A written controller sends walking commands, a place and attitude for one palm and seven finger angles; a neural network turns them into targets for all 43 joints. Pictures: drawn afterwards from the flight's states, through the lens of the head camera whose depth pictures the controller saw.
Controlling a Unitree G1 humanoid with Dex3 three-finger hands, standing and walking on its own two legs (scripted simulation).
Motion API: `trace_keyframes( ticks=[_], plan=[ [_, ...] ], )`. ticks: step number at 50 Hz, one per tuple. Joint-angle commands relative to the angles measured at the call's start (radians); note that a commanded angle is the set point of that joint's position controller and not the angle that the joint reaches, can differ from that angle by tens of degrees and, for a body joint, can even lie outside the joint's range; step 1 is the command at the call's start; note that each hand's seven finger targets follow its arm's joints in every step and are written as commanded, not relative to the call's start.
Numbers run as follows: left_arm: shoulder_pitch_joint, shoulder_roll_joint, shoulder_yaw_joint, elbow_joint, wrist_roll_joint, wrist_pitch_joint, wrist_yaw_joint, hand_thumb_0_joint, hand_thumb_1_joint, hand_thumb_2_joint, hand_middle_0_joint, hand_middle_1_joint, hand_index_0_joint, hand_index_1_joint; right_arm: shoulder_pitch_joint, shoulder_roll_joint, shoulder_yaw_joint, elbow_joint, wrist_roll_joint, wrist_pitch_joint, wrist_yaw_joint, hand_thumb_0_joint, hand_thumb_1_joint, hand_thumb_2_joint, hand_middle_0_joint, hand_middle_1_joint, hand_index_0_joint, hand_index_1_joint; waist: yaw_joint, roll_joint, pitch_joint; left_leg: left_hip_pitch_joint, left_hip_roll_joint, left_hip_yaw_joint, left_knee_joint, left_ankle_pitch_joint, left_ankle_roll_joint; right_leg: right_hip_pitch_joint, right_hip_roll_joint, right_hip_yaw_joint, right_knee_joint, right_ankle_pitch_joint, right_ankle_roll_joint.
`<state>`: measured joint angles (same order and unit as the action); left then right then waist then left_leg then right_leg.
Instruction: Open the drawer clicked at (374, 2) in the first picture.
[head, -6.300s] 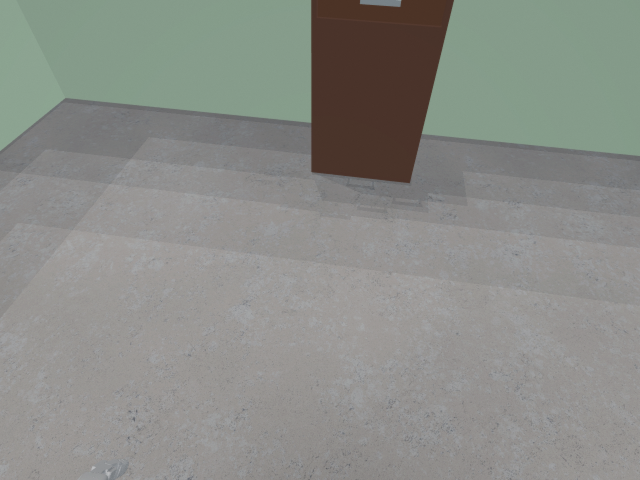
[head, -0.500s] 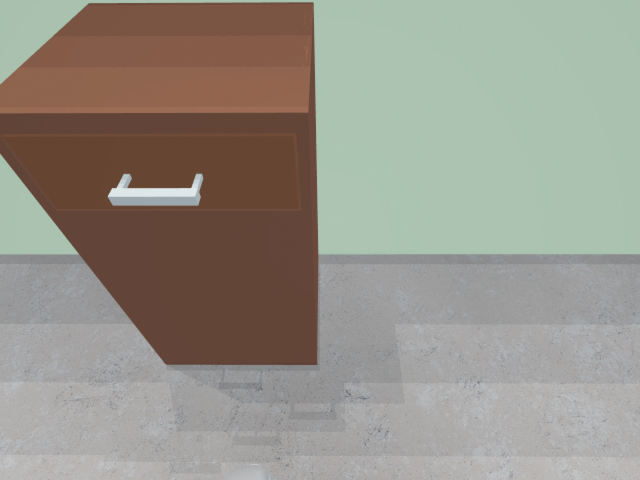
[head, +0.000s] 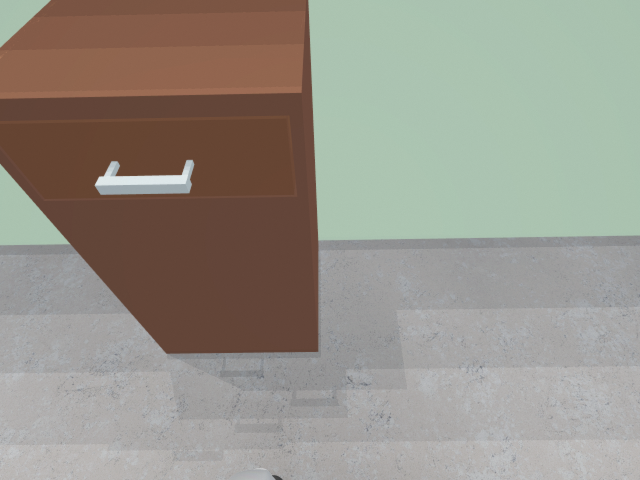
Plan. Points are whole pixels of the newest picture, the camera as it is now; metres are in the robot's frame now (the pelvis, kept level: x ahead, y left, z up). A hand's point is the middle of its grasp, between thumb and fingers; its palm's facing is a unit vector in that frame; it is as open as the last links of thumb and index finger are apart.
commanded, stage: come to a stop and stand still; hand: left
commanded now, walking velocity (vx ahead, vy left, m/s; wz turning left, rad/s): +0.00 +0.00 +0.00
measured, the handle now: (147, 175) +0.52 +0.32 +0.05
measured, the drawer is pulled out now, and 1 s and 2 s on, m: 0.00 0.00 0.00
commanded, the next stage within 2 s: look again from close up in 0.50 s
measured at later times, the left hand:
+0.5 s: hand out of the picture +0.00 +0.15 -0.16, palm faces +0.04 -0.98 -0.21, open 7.3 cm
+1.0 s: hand out of the picture +0.01 +0.21 -0.16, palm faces +0.06 -0.96 -0.26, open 7.4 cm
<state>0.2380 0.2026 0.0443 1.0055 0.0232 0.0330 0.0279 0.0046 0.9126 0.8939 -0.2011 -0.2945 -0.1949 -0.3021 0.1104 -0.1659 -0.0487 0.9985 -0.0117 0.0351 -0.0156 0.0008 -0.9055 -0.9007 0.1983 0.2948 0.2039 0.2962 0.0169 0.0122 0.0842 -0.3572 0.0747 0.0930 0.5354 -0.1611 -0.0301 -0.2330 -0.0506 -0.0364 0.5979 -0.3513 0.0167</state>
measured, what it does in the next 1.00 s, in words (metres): steps on the spot: left foot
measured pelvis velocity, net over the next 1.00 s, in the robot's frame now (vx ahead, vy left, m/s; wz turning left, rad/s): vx -0.04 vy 0.00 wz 0.03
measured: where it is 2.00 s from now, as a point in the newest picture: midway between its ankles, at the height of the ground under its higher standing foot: outside the picture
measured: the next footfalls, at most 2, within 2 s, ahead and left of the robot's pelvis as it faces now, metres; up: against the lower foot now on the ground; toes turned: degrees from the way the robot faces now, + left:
left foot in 0.24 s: +0.02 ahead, +0.13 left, +0.00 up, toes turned +4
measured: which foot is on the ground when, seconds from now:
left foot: down 0.00-0.02, up 0.04-0.22, down 0.24-1.00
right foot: down 0.00-1.00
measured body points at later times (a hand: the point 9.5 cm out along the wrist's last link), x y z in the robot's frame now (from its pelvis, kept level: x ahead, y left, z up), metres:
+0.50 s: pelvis -0.02 -0.03 +0.02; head -0.01 -0.04 +0.47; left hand +0.00 +0.20 -0.14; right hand -0.04 -0.24 -0.15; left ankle -0.03 +0.12 -0.73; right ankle -0.02 -0.12 -0.73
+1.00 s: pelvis -0.04 +0.00 +0.01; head -0.06 +0.01 +0.46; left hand +0.01 +0.27 -0.14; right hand +0.03 -0.26 -0.12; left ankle -0.03 +0.12 -0.73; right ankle -0.02 -0.12 -0.73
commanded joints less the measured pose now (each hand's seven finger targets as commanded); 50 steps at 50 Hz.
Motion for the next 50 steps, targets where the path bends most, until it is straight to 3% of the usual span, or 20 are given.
trace_keyframes(
  ticks=[1,2,5,8,9,11,13,14,15,19,29,30,31,32,33,35,37,39,41,50],
  plan=[
    [0.046,0.170,0.023,-0.041,0.005,-0.030,0.007,0.000,0.900,0.900,-0.200,-0.300,-0.200,-0.300,-0.002,-0.071,-0.020,-0.066,0.002,0.008,0.006,0.000,-0.900,-0.900,0.200,0.300,0.200,0.300,0.005,-0.256,-0.047,0.019,-0.020,-0.063,0.158,-0.300,0.009,-0.130,-0.273,0.286,-0.385,0.092,-0.150],
    [0.013,0.157,0.021,-0.038,0.006,-0.030,0.009,0.000,0.900,0.900,-0.200,-0.300,-0.200,-0.300,-0.007,-0.070,-0.021,-0.060,-0.002,0.013,0.005,0.000,-0.900,-0.900,0.200,0.300,0.200,0.300,-0.005,-0.281,-0.004,0.018,-0.021,-0.090,0.225,-0.296,0.018,-0.172,-0.251,0.278,-0.382,0.096,-0.165],
    [-0.054,0.115,0.014,-0.037,0.001,-0.029,0.009,0.000,0.900,0.900,-0.200,-0.300,-0.200,-0.300,0.103,-0.063,-0.017,0.009,0.002,0.007,0.004,0.000,-0.900,-0.900,0.200,0.300,0.200,0.300,-0.049,-0.182,-0.020,0.037,-0.023,-0.083,0.277,-0.225,0.021,-0.115,-0.182,0.156,-0.322,0.195,-0.156],
    [0.001,0.101,0.009,-0.009,-0.004,-0.037,0.008,0.000,0.900,0.900,-0.200,-0.300,-0.200,-0.300,0.116,-0.052,-0.001,0.030,0.002,-0.010,-0.005,0.000,-0.900,-0.900,0.200,0.300,0.200,0.300,-0.022,-0.147,-0.038,0.074,-0.022,-0.065,0.079,-0.189,0.011,-0.010,-0.162,0.132,-0.259,0.341,-0.149],
    [0.008,0.101,0.007,0.005,-0.009,-0.039,0.009,0.000,0.900,0.900,-0.200,-0.300,-0.200,-0.300,0.139,-0.051,0.005,0.044,0.002,-0.017,-0.009,0.000,-0.900,-0.900,0.200,0.300,0.200,0.300,-0.027,-0.126,-0.060,0.126,-0.019,-0.070,-0.030,-0.118,0.010,0.013,-0.154,0.125,-0.227,0.370,-0.134],
    [0.031,0.066,-0.001,0.024,-0.021,-0.039,0.008,0.000,0.900,0.900,-0.200,-0.300,-0.200,-0.300,0.174,-0.071,0.016,0.076,-0.001,-0.038,-0.015,0.000,-0.900,-0.900,0.200,0.300,0.200,0.300,-0.016,0.003,-0.078,0.219,0.044,-0.148,-0.144,0.161,0.035,-0.005,-0.077,0.086,-0.187,0.307,-0.068],
    [0.040,0.058,-0.006,0.039,-0.022,-0.042,0.006,0.000,0.900,0.900,-0.200,-0.300,-0.200,-0.300,0.165,-0.095,0.022,0.091,-0.004,-0.044,-0.024,0.000,-0.900,-0.900,0.200,0.300,0.200,0.300,0.001,0.000,-0.085,0.201,0.066,-0.146,-0.135,0.175,0.041,0.039,-0.053,0.083,-0.213,0.306,-0.047],
    [0.023,0.067,-0.005,0.052,-0.024,-0.038,0.006,0.000,0.900,0.900,-0.200,-0.300,-0.200,-0.300,0.166,-0.086,0.023,0.107,-0.002,-0.047,-0.023,0.000,-0.900,-0.900,0.200,0.300,0.200,0.300,-0.002,0.096,-0.094,0.185,0.063,-0.145,-0.157,0.180,0.041,0.080,-0.059,0.061,-0.201,0.306,-0.044],
    [0.026,0.072,-0.005,0.057,-0.025,-0.035,0.007,0.000,0.900,0.900,-0.200,-0.300,-0.200,-0.300,0.168,-0.083,0.026,0.114,0.000,-0.045,-0.022,0.000,-0.900,-0.900,0.200,0.300,0.200,0.300,0.004,0.113,-0.094,0.158,0.064,-0.148,-0.174,0.135,0.039,0.113,-0.051,0.058,-0.211,0.267,-0.041],
    [0.019,0.071,-0.012,0.078,-0.023,-0.039,0.003,0.000,0.900,0.900,-0.200,-0.300,-0.200,-0.300,0.187,-0.071,0.028,0.124,-0.001,-0.040,-0.022,0.000,-0.900,-0.900,0.200,0.300,0.200,0.300,-0.008,0.022,-0.053,0.160,0.039,-0.120,-0.198,0.016,0.024,0.083,-0.062,0.078,-0.271,0.193,-0.047],
    [0.064,0.046,-0.017,0.100,-0.019,-0.045,0.005,0.000,0.900,0.900,-0.200,-0.300,-0.200,-0.300,0.241,-0.050,0.030,0.138,-0.002,-0.038,-0.020,0.000,-0.900,-0.900,0.200,0.300,0.200,0.300,-0.019,-0.049,0.010,0.174,0.023,-0.099,-0.208,-0.055,0.025,-0.005,-0.058,0.107,-0.331,0.042,-0.043],
    [0.044,0.194,-0.023,-0.002,0.000,-0.060,0.006,0.000,0.900,0.900,-0.200,-0.300,-0.200,-0.300,0.219,-0.164,0.010,0.001,-0.015,-0.038,-0.008,0.000,-0.900,-0.900,0.200,0.300,0.200,0.300,-0.051,-0.083,0.083,0.115,-0.004,-0.127,-0.137,-0.015,0.029,-0.015,-0.037,0.103,-0.252,0.100,-0.068],
    [0.063,0.157,0.004,0.001,-0.007,-0.069,0.009,0.000,0.900,0.900,-0.200,-0.300,-0.200,-0.300,0.201,-0.184,0.000,-0.013,-0.023,-0.057,-0.019,0.000,-0.900,-0.900,0.200,0.300,0.200,0.300,-0.026,0.012,-0.088,0.134,0.010,-0.117,-0.075,-0.033,0.041,0.009,-0.088,0.138,-0.227,0.100,-0.076],
    [0.064,0.173,0.009,-0.019,-0.004,-0.072,0.008,0.000,0.900,0.900,-0.200,-0.300,-0.200,-0.300,0.213,-0.157,-0.006,-0.020,-0.020,-0.062,-0.024,0.000,-0.900,-0.900,0.200,0.300,0.200,0.300,-0.034,-0.015,-0.174,0.134,-0.013,-0.113,-0.026,-0.017,0.046,0.063,-0.103,0.154,-0.246,0.152,-0.090],
    [0.066,0.159,0.016,-0.028,-0.002,-0.071,0.008,0.000,0.900,0.900,-0.200,-0.300,-0.200,-0.300,0.229,-0.139,-0.006,-0.024,-0.017,-0.061,-0.027,0.000,-0.900,-0.900,0.200,0.300,0.200,0.300,-0.035,-0.068,-0.183,0.104,-0.029,-0.096,-0.003,-0.051,0.043,0.082,-0.123,0.169,-0.263,0.154,-0.099],
    [0.073,0.129,0.008,-0.036,-0.003,-0.060,0.011,0.000,0.900,0.900,-0.200,-0.300,-0.200,-0.300,0.243,-0.112,0.005,-0.030,-0.017,-0.052,-0.021,0.000,-0.900,-0.900,0.200,0.300,0.200,0.300,-0.039,-0.148,-0.105,0.073,-0.037,-0.083,0.003,-0.080,0.054,0.038,-0.123,0.165,-0.289,0.098,-0.107],
    [0.056,0.140,0.012,-0.050,-0.004,-0.060,0.012,0.000,0.900,0.900,-0.200,-0.300,-0.200,-0.300,0.245,-0.136,0.002,-0.027,-0.012,-0.057,-0.021,0.000,-0.900,-0.900,0.200,0.300,0.200,0.300,-0.044,-0.100,-0.044,0.087,-0.018,-0.095,-0.029,-0.032,0.060,-0.009,-0.105,0.132,-0.269,0.117,-0.105],
    [0.063,0.145,0.012,-0.055,-0.007,-0.062,0.011,0.000,0.900,0.900,-0.200,-0.300,-0.200,-0.300,0.225,-0.163,0.001,-0.029,-0.008,-0.066,-0.022,0.000,-0.900,-0.900,0.200,0.300,0.200,0.300,-0.032,-0.012,-0.047,0.108,0.007,-0.123,-0.067,0.083,0.065,0.020,-0.068,0.082,-0.200,0.256,-0.089],
    [0.073,0.138,0.002,-0.053,-0.010,-0.057,0.009,0.000,0.900,0.900,-0.200,-0.300,-0.200,-0.300,0.209,-0.172,0.007,-0.030,-0.008,-0.066,-0.019,0.000,-0.900,-0.900,0.200,0.300,0.200,0.300,-0.020,0.034,-0.047,0.108,0.029,-0.145,-0.080,0.140,0.068,0.039,-0.048,0.051,-0.168,0.273,-0.072],
    [0.009,0.183,-0.010,-0.055,-0.008,-0.046,-0.002,0.000,0.900,0.900,-0.200,-0.300,-0.200,-0.300,0.109,-0.245,0.012,-0.049,-0.010,-0.060,-0.005,0.000,-0.900,-0.900,0.200,0.300,0.200,0.300,-0.010,0.051,-0.002,0.043,0.041,-0.197,-0.197,-0.083,0.064,0.047,-0.050,0.051,-0.212,0.129,-0.044]
  ],
)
